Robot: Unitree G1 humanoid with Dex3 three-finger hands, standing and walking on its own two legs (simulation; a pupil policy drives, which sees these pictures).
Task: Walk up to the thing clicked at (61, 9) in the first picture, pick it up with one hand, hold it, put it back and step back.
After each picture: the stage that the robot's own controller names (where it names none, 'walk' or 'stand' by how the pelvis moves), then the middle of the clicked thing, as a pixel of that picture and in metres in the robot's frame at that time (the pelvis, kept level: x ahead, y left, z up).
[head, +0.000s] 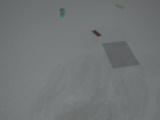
stand; (62, 13) +2.02 +0.19 -0.72
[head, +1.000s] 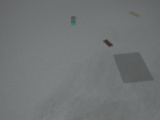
walk; (73, 20) +1.89 +0.17 -0.72
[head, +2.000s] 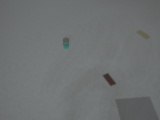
walk; (66, 43) +1.26 +0.18 -0.71
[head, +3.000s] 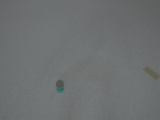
walk; (60, 86) +0.77 +0.15 -0.70
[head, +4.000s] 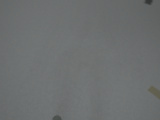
walk; out of the picture +0.46 +0.11 -0.71
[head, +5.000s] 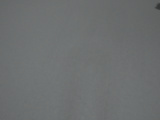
stand; out of the picture +0.32 +0.11 -0.72
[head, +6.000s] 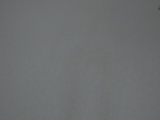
stand; out of the picture +0.32 +0.10 -0.72
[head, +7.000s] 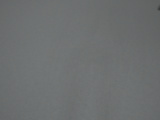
stand; out of the picture +0.31 +0.11 -0.72
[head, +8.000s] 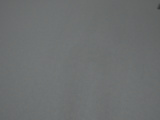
stand; out of the picture +0.30 +0.11 -0.73
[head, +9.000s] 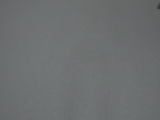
stand; out of the picture +0.30 +0.11 -0.73
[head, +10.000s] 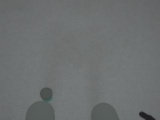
go down; (46, 95) +0.36 +0.13 -0.48
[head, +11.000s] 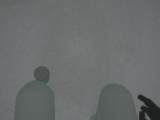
go down; (42, 76) +0.39 +0.16 -0.32
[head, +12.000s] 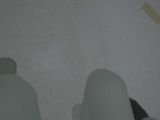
close in; (6, 70) +0.37 +0.19 -0.23
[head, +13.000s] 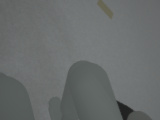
close; out of the picture +0.38 +0.20 -0.22
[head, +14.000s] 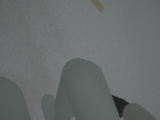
close; out of the picture +0.40 +0.21 -0.21
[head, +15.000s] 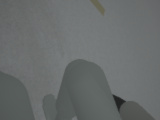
lift; out of the picture +0.38 +0.21 -0.22
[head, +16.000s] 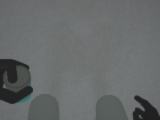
lift; (19, 85) +0.31 +0.19 -0.02
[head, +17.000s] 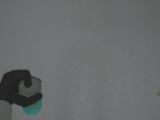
hold; (31, 96) +0.30 +0.16 -0.01
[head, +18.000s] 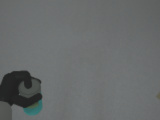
hold; (31, 97) +0.31 +0.16 -0.01
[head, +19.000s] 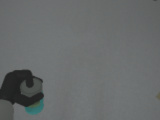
hold; (33, 96) +0.31 +0.16 -0.01
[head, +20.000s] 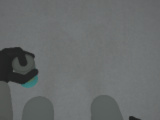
crouch; (26, 72) +0.38 +0.17 -0.09
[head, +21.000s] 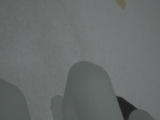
lower; out of the picture +0.40 +0.25 -0.22
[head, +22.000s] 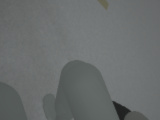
lower; out of the picture +0.41 +0.27 -0.23
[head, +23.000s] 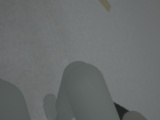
lower; out of the picture +0.41 +0.26 -0.23
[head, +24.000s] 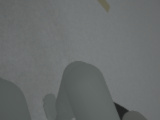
lower; out of the picture +0.41 +0.26 -0.23
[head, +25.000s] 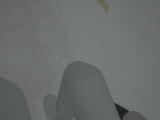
loosen; out of the picture +0.40 +0.26 -0.23
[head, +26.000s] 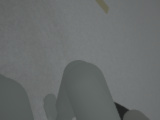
withdraw; out of the picture +0.39 +0.24 -0.23
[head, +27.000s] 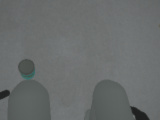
walk; (27, 69) +0.41 +0.20 -0.31
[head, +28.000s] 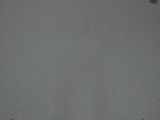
stand; out of the picture +0.33 +0.14 -0.65
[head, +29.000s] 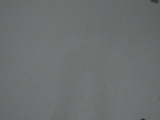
stand; out of the picture +0.35 +0.15 -0.67
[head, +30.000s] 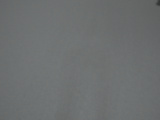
stand; out of the picture +0.36 +0.15 -0.69
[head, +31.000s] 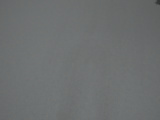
walk; out of the picture +0.37 +0.14 -0.72
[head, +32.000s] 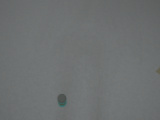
walk; (62, 100) +0.50 +0.10 -0.70
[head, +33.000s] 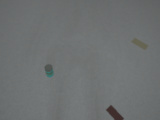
walk; (49, 71) +0.78 +0.24 -0.68
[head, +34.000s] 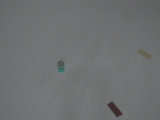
stand; (60, 66) +1.03 +0.17 -0.71
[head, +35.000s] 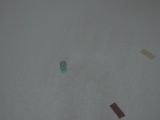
stand; (63, 66) +1.00 +0.15 -0.73
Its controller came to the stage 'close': yes
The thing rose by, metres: 0.71
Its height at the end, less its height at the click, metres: +0.00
